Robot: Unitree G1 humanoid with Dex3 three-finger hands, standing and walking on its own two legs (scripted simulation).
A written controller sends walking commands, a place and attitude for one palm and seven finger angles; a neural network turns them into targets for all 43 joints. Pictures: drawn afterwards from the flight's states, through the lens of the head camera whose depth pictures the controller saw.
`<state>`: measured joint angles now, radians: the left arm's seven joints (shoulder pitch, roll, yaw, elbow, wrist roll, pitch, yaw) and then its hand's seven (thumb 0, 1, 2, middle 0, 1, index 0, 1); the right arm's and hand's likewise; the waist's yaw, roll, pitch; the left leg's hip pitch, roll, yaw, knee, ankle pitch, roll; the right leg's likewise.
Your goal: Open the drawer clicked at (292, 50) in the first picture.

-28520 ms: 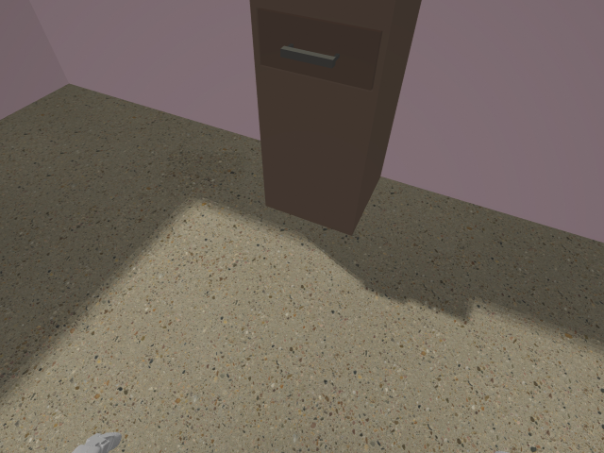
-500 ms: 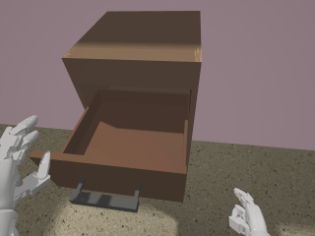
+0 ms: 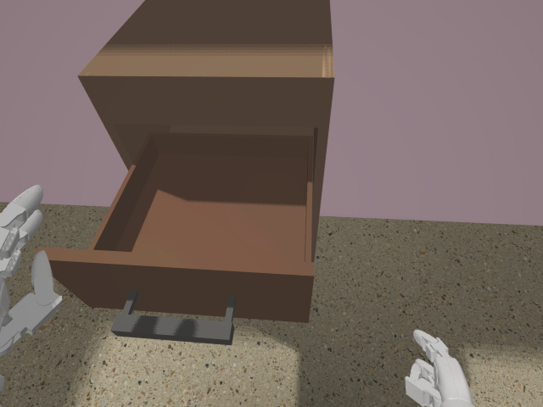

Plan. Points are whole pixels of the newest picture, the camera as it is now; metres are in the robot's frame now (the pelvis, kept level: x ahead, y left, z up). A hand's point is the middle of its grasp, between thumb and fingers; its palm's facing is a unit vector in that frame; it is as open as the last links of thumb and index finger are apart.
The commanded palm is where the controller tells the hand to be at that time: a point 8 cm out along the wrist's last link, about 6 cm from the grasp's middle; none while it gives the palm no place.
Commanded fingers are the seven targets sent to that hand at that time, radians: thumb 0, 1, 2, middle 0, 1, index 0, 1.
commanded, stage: step back with the hand held close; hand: left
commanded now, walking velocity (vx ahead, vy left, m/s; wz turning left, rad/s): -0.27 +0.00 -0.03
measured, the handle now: (177, 314) +0.25 +0.16 +0.00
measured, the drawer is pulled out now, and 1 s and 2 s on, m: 0.30 0.30 0.30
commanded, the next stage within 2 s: stop stepping back and stand still in 1.04 s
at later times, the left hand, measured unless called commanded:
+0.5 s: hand out of the picture +0.13 +0.25 +0.18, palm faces +0.34 -0.83 -0.45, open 7.4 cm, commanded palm +0.07 +0.30 +0.19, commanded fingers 0.00 0.90 0.90 -0.20 -0.30 -0.20 -0.30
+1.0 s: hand out of the picture +0.05 +0.22 +0.18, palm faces +0.27 -0.82 -0.51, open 7.4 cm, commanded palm -0.01 +0.28 +0.19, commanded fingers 0.00 0.90 0.90 -0.20 -0.30 -0.20 -0.30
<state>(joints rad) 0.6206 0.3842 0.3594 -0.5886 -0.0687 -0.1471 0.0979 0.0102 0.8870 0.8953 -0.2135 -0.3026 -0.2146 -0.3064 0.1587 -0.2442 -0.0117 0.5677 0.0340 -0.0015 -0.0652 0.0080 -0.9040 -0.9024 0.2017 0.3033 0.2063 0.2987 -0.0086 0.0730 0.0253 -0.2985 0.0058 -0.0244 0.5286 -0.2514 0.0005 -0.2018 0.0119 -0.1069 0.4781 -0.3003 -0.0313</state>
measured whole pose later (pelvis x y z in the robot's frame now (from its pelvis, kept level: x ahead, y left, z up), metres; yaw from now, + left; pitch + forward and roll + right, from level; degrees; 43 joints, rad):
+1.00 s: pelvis -0.14 +0.00 +0.00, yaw +0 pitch +2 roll -1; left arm 0.67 0.46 0.42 -0.69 -0.06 -0.24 0.10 0.01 0.88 0.89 -0.22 -0.30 -0.22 -0.31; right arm 0.14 -0.19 -0.01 0.63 0.02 -0.05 -0.06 0.01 -0.90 -0.90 0.20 0.30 0.21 0.30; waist -0.01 -0.03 0.02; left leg -0.52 -0.01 -0.03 0.91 -0.41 -0.02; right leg -0.30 0.01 -0.04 0.55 -0.29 -0.02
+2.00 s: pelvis -0.28 -0.02 +0.00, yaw +3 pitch -1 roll -1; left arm 0.53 0.39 0.30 -0.44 0.01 -0.21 0.12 0.01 0.89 0.90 -0.21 -0.30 -0.21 -0.31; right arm 0.23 -0.21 -0.01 0.67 0.00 -0.13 -0.02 0.01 -0.90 -0.90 0.20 0.30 0.21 0.30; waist -0.02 0.00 -0.01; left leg -0.29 -0.01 -0.02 0.56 -0.25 0.01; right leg -0.32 0.00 -0.06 0.55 -0.20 -0.01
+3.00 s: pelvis -0.27 -0.03 +0.00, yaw +2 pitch -3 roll +0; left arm 0.27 0.13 0.02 1.10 0.01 0.01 0.03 0.01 0.92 0.90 -0.20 -0.30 -0.20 -0.30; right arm 0.33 -0.09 -0.02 1.10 -0.02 0.01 -0.04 0.00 -0.91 -0.90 0.20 0.30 0.20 0.30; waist -0.01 0.01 0.05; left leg -0.21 0.01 0.00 0.47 -0.22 -0.01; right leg -0.23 0.02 -0.02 0.45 -0.17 -0.03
